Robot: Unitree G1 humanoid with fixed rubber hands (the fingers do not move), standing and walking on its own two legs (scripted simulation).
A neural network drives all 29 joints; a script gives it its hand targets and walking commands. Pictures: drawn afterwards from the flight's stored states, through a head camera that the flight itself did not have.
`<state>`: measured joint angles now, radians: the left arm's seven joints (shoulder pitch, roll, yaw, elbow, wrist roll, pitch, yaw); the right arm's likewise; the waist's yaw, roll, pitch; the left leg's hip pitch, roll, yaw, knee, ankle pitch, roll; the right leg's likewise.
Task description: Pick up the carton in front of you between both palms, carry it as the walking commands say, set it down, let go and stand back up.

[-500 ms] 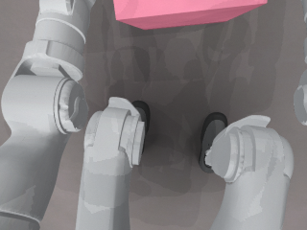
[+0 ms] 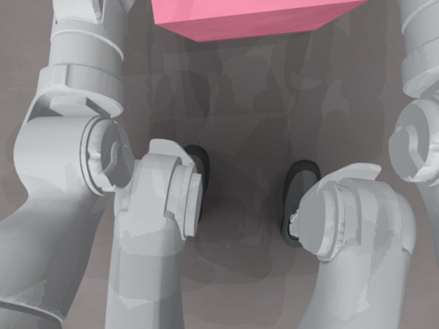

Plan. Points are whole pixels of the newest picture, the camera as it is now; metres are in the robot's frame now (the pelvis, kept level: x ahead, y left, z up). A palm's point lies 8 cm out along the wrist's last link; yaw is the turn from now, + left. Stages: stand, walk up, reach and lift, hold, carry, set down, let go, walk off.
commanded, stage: reach and lift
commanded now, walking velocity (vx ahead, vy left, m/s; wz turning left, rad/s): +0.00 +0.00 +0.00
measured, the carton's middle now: out of the picture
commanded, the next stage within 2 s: none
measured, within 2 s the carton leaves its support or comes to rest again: leaves its support in 0.12 s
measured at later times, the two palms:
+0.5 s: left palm out of the picture +0.50 +0.16 +0.02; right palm out of the picture +0.53 -0.14 +0.02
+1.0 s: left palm out of the picture +0.47 +0.16 +0.15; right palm out of the picture +0.49 -0.14 +0.15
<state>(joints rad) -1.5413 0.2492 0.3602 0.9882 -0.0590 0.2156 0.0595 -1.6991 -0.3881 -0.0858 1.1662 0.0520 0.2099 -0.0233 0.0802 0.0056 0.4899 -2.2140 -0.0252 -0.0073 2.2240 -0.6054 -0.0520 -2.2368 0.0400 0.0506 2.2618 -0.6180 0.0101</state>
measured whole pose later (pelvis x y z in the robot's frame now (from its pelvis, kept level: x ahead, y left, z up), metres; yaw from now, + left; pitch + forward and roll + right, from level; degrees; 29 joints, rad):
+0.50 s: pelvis -0.01 +0.01 +0.09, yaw -2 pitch +43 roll +2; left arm -1.21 0.01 0.59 0.73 0.25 0.40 0.07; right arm -1.33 -0.13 -0.44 0.92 -0.26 0.38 -0.03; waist 0.06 -0.03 -0.05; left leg -2.14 -0.04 -0.04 1.89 -0.50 -0.06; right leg -2.16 0.08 0.07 1.90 -0.50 0.04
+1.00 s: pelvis +0.01 +0.01 +0.19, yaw -3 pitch +41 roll +1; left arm -0.89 -0.07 0.50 0.54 0.23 0.46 0.04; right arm -0.96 0.01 -0.42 0.65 -0.23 0.43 -0.02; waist 0.04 -0.02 -0.21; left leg -1.78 -0.04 -0.05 1.55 -0.48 -0.04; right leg -1.79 0.06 0.07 1.56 -0.48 0.03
